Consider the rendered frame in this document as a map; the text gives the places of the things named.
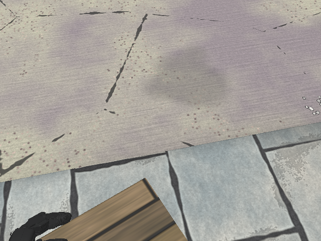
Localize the robot left hand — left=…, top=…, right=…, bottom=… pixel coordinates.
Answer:
left=9, top=212, right=72, bottom=241

